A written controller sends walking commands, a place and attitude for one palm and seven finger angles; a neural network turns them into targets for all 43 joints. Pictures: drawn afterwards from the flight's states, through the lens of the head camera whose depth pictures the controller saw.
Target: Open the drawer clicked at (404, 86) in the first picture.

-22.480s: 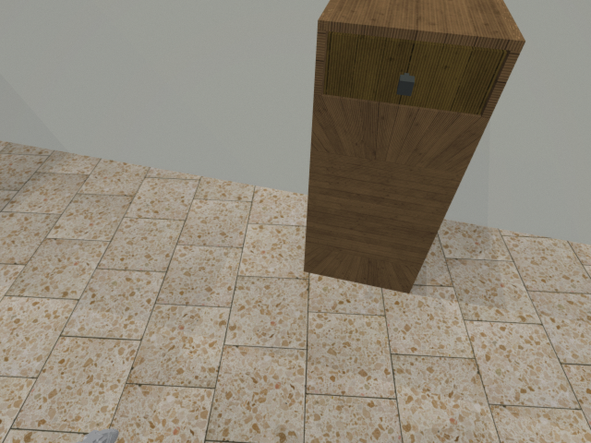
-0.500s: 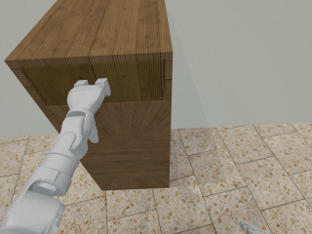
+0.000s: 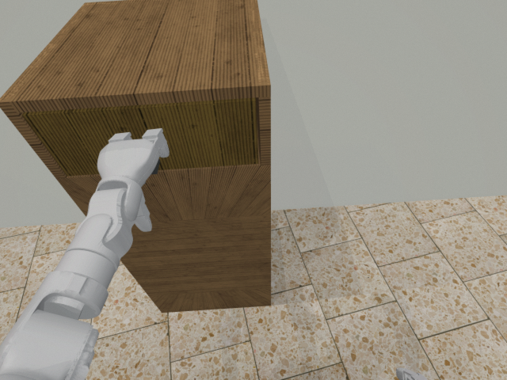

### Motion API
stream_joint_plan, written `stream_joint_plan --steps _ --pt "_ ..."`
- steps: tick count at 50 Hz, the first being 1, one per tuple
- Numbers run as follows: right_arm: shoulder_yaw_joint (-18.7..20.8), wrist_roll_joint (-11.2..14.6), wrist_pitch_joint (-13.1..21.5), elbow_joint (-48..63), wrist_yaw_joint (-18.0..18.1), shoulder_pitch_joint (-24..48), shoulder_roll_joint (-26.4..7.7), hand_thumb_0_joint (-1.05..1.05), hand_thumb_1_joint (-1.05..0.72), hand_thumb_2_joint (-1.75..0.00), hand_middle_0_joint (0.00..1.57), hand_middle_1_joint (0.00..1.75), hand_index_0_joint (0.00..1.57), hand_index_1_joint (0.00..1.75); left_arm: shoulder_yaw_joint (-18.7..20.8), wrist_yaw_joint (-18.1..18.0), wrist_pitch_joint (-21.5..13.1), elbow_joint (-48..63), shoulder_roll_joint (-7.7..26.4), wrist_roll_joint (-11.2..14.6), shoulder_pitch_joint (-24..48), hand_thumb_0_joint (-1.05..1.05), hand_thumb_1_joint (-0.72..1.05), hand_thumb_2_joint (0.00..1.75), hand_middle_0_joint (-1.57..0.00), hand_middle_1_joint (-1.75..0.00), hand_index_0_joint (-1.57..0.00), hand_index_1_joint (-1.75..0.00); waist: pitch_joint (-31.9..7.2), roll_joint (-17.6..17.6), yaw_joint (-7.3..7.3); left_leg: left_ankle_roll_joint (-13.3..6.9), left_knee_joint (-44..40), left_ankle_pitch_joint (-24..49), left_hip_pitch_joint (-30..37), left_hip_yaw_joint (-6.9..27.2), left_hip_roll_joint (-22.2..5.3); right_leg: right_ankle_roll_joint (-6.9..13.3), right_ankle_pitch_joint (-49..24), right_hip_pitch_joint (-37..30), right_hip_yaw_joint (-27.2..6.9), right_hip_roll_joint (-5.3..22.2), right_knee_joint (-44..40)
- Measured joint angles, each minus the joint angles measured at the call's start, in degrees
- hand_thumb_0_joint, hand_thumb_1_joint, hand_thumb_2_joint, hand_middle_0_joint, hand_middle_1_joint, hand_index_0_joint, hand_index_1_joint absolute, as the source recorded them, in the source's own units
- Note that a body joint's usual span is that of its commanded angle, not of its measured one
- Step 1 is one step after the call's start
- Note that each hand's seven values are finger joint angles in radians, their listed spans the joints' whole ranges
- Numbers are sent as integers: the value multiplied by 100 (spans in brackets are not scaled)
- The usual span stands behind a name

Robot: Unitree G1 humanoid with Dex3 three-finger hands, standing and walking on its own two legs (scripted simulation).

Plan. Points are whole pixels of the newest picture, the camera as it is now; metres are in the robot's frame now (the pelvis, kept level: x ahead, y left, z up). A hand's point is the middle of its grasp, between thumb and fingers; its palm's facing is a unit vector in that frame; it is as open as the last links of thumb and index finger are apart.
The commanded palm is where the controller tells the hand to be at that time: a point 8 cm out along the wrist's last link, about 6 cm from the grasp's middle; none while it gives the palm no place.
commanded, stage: close the thumb around the handle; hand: left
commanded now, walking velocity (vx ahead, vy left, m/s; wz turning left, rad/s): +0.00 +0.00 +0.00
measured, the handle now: (148, 154) +0.46 +0.21 +0.11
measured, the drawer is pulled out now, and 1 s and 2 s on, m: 0.00 0.01 0.09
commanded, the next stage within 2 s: pull the drawer open in 0.58 s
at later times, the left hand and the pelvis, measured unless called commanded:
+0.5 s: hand (142, 181) +0.42 +0.21 +0.09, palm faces +0.02 -0.07 -1.00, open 6.5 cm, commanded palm +0.39 +0.22 +0.15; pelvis +0.00 +0.01 +0.00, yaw -1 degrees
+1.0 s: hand (141, 187) +0.40 +0.21 +0.09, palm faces +0.04 -0.12 -0.99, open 6.4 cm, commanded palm +0.35 +0.22 +0.15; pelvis +0.01 +0.02 +0.00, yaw -2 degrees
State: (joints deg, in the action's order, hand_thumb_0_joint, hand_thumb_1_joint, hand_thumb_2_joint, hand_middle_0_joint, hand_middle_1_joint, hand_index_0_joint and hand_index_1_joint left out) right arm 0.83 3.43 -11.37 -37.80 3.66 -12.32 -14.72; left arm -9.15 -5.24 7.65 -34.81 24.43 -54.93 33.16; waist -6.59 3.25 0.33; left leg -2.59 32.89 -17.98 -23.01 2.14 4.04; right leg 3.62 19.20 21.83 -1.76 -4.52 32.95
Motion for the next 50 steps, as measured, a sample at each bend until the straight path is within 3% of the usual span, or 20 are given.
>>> stream_joint_plan --steps 13,23,40,50 --pt "-43 -17 -4 29 38 75 11 1 -90 -89 20 30 20 29 140 70 -231 6 84 -15 -48 0 10 56 -36 -126 -34 -126 -31 -44 21 -9 -1 -18 -4 -36 -21 -10 -11 5 -36 -19 -24" --pt "19 -22 -8 58 -34 48 -9 1 -90 -89 20 30 20 29 82 -3 -99 245 2 -3 -188 0 60 77 -40 -132 -36 -131 -53 11 -5 -49 20 -35 -31 -57 9 -49 9 28 -55 11 -7" --pt "-48 -24 -56 57 -73 134 56 1 -90 -89 20 30 20 29 -23 2 132 402 -91 5 -253 1 61 76 -42 -135 -33 -135 -32 8 1 -93 -15 -36 56 -79 43 -95 15 -60 -77 48 -42" --pt "-33 -40 -69 226 -215 138 20 1 -90 -90 20 30 20 29 159 73 334 1486 -87 135 -1119 3 63 74 -42 -135 -34 -135 -51 43 10 -118 -136 -70 230 -179 20 -121 16 -203 -193 29 -153"
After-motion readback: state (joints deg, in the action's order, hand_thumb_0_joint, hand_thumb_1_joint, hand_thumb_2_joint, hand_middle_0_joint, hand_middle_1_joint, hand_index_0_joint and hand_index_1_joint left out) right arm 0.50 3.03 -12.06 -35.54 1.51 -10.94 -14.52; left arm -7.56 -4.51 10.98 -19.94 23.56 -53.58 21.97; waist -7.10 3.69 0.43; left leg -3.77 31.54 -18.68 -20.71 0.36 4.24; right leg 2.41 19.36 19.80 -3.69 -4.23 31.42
